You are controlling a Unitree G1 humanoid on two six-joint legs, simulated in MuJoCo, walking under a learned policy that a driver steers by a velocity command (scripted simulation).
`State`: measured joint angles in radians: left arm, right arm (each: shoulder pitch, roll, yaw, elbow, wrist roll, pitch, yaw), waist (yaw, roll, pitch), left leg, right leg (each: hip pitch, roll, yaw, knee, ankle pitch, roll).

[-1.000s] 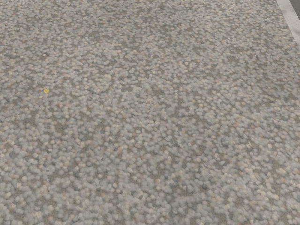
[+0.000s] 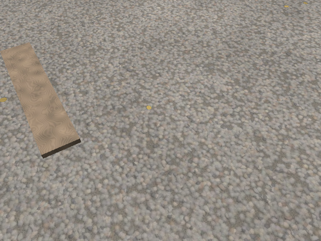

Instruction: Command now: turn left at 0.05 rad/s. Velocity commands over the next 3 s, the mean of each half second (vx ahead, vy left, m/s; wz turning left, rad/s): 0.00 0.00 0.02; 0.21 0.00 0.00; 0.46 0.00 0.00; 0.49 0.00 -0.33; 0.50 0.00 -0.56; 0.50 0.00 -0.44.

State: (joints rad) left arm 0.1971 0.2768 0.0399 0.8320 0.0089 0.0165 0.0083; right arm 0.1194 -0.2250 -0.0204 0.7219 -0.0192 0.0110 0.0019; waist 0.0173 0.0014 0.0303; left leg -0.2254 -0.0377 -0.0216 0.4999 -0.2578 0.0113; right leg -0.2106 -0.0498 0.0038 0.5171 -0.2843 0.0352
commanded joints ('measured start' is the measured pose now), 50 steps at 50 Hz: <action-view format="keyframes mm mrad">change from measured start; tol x8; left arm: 1 -39 116 23 -45 8 -25 1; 31 36 67 -6 152 -6 -30 25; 38 131 172 36 170 -38 -64 27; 44 -102 39 1 24 -41 -101 11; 50 -87 62 22 44 -35 -132 -28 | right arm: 1 -23 -130 -40 -41 1 -7 -13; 38 46 -61 -31 256 42 -73 -19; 42 260 -85 -47 348 46 -90 -7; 44 469 -263 -90 392 39 -104 3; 50 323 -74 -20 333 23 -114 8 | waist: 1 -19 -73 -26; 31 -13 -6 -26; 38 9 -184 116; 42 -121 -83 93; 44 -172 317 32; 46 -94 119 75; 50 -65 89 63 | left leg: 1 43 63 -60 -69 30 17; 30 51 62 -36 -88 165 -5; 33 -27 12 11 -40 -281 21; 35 -148 18 7 9 -368 40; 39 -170 49 42 196 -172 56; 42 208 44 16 -74 -78 87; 44 405 399 -637 -342 -272 278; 45 395 425 -654 -332 -239 293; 50 349 273 -237 -351 188 168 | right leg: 1 -47 -46 60 -127 70 -45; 30 4 11 13 -127 134 -40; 34 -71 -9 77 -163 -435 -110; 39 -66 -262 424 -338 -500 -255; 42 -274 -100 177 -157 -282 -149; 43 -407 24 -1 152 -155 -76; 45 -645 36 63 596 -266 -72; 47 -695 -30 73 653 -92 -109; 50 -629 -70 22 532 54 -87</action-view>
